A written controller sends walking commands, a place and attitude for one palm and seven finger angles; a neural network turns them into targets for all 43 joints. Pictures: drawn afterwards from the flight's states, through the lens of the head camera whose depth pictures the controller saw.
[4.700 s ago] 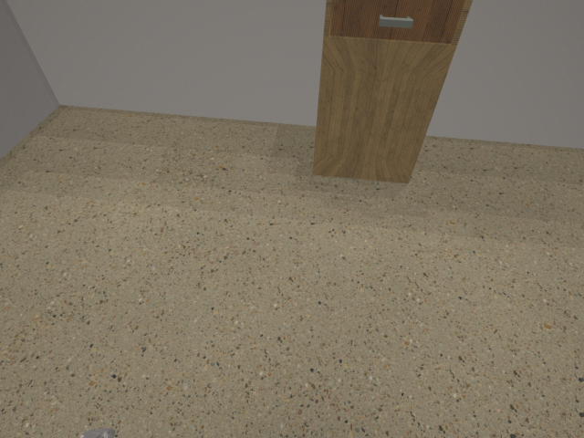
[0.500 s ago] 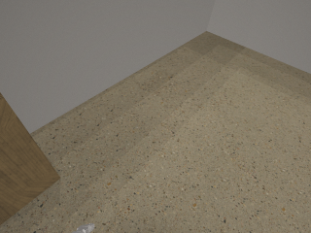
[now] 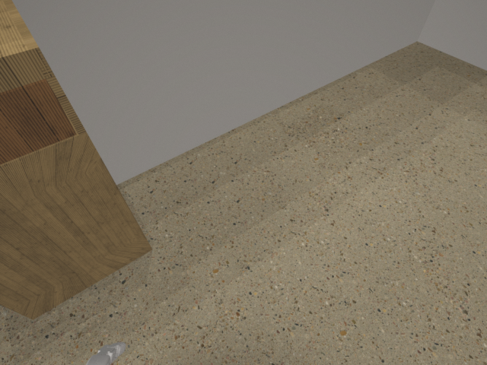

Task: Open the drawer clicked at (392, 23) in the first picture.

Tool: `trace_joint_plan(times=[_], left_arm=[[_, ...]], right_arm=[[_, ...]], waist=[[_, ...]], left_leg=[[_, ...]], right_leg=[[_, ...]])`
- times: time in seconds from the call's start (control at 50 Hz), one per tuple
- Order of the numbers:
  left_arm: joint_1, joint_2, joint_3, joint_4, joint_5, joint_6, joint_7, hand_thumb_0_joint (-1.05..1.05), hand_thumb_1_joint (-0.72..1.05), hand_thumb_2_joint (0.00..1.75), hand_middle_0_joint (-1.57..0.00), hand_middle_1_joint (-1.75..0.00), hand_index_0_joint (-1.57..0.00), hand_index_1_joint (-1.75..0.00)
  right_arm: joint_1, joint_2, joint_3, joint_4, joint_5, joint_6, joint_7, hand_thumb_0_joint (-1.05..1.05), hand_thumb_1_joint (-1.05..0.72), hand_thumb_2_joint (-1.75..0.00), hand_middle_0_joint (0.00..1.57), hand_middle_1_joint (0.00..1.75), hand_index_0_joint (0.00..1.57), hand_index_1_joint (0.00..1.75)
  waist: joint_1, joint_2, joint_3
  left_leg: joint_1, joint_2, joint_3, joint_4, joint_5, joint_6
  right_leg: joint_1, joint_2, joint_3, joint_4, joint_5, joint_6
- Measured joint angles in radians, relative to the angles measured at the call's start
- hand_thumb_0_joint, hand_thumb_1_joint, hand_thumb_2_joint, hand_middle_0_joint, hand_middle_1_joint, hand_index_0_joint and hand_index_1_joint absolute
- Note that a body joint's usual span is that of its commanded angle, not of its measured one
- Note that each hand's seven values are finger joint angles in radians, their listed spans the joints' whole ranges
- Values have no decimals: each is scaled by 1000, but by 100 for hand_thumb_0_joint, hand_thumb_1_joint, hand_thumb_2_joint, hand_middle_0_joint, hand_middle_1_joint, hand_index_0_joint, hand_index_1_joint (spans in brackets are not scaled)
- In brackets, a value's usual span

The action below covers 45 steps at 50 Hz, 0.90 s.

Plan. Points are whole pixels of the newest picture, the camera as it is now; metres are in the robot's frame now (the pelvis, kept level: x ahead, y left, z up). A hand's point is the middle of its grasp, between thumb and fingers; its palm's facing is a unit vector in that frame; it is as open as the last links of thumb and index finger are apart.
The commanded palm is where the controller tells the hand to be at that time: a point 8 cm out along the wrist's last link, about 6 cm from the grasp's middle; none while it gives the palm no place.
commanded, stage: turn to face it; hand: left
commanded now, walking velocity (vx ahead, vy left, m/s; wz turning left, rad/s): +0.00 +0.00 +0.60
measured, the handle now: out of the picture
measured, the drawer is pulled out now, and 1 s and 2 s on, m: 0.00 0.00 0.00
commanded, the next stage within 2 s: take the last steps up to it in 0.92 s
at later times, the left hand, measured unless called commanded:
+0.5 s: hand out of the picture -0.08 +0.21 -0.18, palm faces +0.39 -0.88 -0.27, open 7.4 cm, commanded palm none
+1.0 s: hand out of the picture -0.06 +0.17 -0.14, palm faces +0.54 -0.80 -0.27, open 7.4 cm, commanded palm none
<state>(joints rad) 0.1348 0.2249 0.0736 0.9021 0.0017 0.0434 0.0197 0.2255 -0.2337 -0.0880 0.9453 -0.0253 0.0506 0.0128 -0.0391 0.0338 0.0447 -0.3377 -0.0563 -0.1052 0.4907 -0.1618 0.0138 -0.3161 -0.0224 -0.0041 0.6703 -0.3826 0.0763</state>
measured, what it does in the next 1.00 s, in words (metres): steps on the spot, turning left: right foot, then left foot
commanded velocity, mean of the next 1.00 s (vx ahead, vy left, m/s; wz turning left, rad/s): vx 0.00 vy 0.00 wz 0.43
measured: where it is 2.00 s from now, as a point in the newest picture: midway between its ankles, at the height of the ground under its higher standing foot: outside the picture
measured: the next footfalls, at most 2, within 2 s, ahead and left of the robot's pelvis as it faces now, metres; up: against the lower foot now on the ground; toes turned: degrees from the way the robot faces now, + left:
right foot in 0.02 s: +0.04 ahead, -0.13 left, +0.00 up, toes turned +0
left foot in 0.48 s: -0.05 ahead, +0.11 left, +0.00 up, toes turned +26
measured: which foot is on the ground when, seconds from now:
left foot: down 0.00-0.02, up 0.04-0.46, down 0.48-0.88, up 0.90-1.00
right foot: up 0.00-0.00, down 0.02-0.48, up 0.50-0.86, down 0.88-1.00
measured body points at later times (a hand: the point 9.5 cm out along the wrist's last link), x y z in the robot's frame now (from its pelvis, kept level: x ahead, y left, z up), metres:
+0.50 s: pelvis -0.04 -0.01 -0.01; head +0.00 +0.01 +0.44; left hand -0.10 +0.25 -0.16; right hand +0.17 -0.22 -0.14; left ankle -0.09 +0.09 -0.74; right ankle +0.00 -0.13 -0.73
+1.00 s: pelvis -0.04 -0.04 +0.00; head +0.00 -0.06 +0.45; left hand -0.09 +0.21 -0.12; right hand +0.15 -0.22 -0.16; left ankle -0.12 +0.07 -0.68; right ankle +0.03 -0.11 -0.74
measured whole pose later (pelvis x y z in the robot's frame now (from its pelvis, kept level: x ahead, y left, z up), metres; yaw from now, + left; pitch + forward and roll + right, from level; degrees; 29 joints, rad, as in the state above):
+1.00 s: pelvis -0.04 -0.04 +0.00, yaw +32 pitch -1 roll +1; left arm 0.20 0.16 0.03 0.91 0.02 0.01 0.02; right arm 0.20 -0.24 -0.08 0.98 -0.02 0.08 0.01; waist -0.01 0.06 0.06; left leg -0.42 -0.03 -0.04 1.01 -0.44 -0.02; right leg -0.25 -0.05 -0.12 0.56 -0.29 -0.03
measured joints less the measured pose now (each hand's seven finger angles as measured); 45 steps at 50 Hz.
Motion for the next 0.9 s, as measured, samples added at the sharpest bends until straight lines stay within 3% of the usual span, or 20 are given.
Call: trace_joint_plan(times=[0.04, 0.1, 0.16, 0.2, 0.3, 0.42, 0.48, 0.52, 0.56, 0.64, 0.74, 0.82, 0.86, 0.88, 0.9], left_arm=[[8, -10, -10, -20, 6, -18, 0, 0, 90, 90, -20, -30, -20, -30], [27, -38, -30, -30, 13, -20, 0, 0, 90, 90, -20, -30, -20, -30], [50, -49, -37, -26, 16, -18, 1, 0, 90, 90, -20, -30, -20, -30], [58, -51, -41, -21, 17, -19, 0, 0, 90, 90, -20, -30, -20, -30], [77, -49, -46, -15, 21, -27, -4, 0, 90, 90, -21, -30, -20, -30], [106, -14, -33, 6, 27, -22, -8, 0, 90, 90, -21, -30, -21, -30], [128, 14, -17, 18, 21, -12, -9, 0, 90, 90, -21, -30, -21, -30], [129, 43, -4, 30, 17, 8, -10, 0, 90, 90, -21, -30, -20, -30], [121, 61, 5, 46, 17, 30, -3, 0, 90, 90, -20, -30, -20, -30], [100, 66, 10, 51, 14, 30, -9, 0, 91, 90, -20, -30, -20, -30], [78, 44, 0, 32, 11, 21, -10, 0, 91, 90, -20, -30, -20, -30], [59, 16, -13, 19, 7, 11, -7, 0, 91, 90, -20, -30, -20, -30], [56, 2, -20, 13, 5, -2, -7, 0, 91, 90, -20, -30, -20, -30], [58, -3, -23, 8, 6, -12, -7, 0, 90, 90, -20, -30, -20, -30], [55, -16, -27, 11, 11, -22, -4, 0, 90, 90, -20, -30, -20, -30]], right_arm=[[-1, -14, -10, -7, 7, 9, 3, 0, -91, -90, 20, 30, 20, 30], [-8, -38, -25, -9, 0, 27, 6, 0, -91, -90, 20, 30, 20, 30], [-17, -50, -28, -15, -3, 33, 17, 0, -91, -90, 20, 30, 19, 30], [-20, -51, -26, -20, -3, 32, 21, 0, -91, -90, 20, 30, 19, 30], [-36, -46, -16, -9, 1, 43, 24, 0, -91, -90, 19, 30, 19, 30], [-85, -30, 6, -12, 10, 35, 23, 0, -91, -90, 19, 30, 19, 30], [-98, -25, 18, -34, 11, 13, 24, 0, -91, -90, 20, 30, 19, 30], [-110, -11, 22, -42, 9, -6, 23, 0, -91, -90, 20, 30, 19, 30], [-109, 1, 31, -47, 8, -19, 16, 0, -91, -90, 20, 30, 19, 30], [-97, 15, 41, -41, 5, -20, 0, 0, -91, -90, 20, 30, 20, 30], [-81, 24, 45, -27, 4, -17, -3, 0, -91, -90, 20, 30, 20, 30], [-65, 25, 41, -15, 0, -9, -2, 0, -91, -90, 20, 30, 20, 30], [-55, 24, 38, -7, 1, -5, -2, 0, -91, -90, 20, 30, 20, 30], [-47, 23, 35, -5, 5, -4, -1, 0, -91, -90, 20, 30, 20, 30], [-44, 16, 31, 1, 9, -2, -1, 0, -91, -90, 20, 30, 20, 30]], waist=[[7, 4, -8], [9, 21, -10], [8, 13, -7], [6, 3, 1], [22, -19, 23], [58, -45, 44], [67, -53, 36], [71, -80, 41], [75, -87, 42], [72, -76, 37], [60, -53, 28], [42, -30, 23], [37, -19, 17], [36, -18, 12], [35, 0, 14]], left_leg=[[-41, -13, -14, 78, -64, -19], [-139, -9, 22, 378, -248, -38], [-195, 26, 70, 605, -216, -58], [-197, 52, 88, 657, -197, -73], [-132, 97, 113, 560, -232, -95], [-10, 100, 168, 306, -286, -79], [82, 94, 199, 98, -162, -56], [72, 74, 195, 105, -154, -9], [68, 68, 180, 116, -171, 7], [98, 55, 143, 44, -129, 10], [119, 40, 107, -12, -90, 12], [110, 34, 82, -1, -89, -1], [95, 31, 71, 26, -99, -12], [81, 26, 67, 50, -110, -19], [62, 33, 61, 92, -124, -21]], right_leg=[[47, 1, -12, -124, 95, -39], [59, -14, -59, -109, 92, -89], [89, -36, -91, -150, 102, -96], [101, -52, -116, -167, 111, -98], [108, -90, -183, -173, 111, -98], [79, -139, -252, -124, 91, -77], [47, -165, -287, -48, 56, -53], [-14, -171, -228, 95, -49, -22], [-79, -136, -145, 260, -130, -6], [-150, -96, -70, 405, -64, 10], [-130, -70, -39, 309, -51, 16], [-60, -43, -39, 139, -48, 6], [-1, -28, -47, 9, 17, 0], [34, -25, -52, -72, 73, -14], [41, -16, -64, -87, 95, -54]])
